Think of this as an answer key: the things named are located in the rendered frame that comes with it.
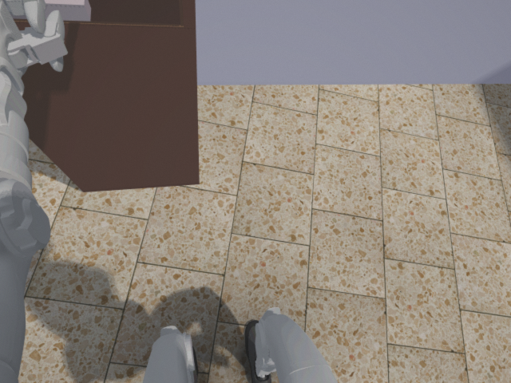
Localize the cabinet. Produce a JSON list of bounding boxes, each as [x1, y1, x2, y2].
[[13, 0, 200, 192]]

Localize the robot thigh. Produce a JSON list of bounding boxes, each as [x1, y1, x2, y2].
[[255, 314, 338, 383], [143, 332, 195, 383]]

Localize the robot left hand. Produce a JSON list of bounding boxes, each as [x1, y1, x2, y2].
[[0, 0, 68, 78]]

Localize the handle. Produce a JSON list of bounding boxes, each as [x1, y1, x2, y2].
[[11, 0, 91, 22]]

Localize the left robot thigh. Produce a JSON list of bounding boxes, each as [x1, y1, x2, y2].
[[143, 332, 195, 383]]

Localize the left robot forearm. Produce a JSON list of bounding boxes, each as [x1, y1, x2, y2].
[[0, 57, 32, 192]]

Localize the robot left upper arm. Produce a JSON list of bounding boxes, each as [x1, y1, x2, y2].
[[0, 178, 50, 383]]

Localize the drawer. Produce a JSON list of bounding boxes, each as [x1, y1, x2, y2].
[[89, 0, 180, 24]]

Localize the right robot thigh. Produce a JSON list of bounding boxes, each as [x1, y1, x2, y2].
[[255, 314, 338, 383]]

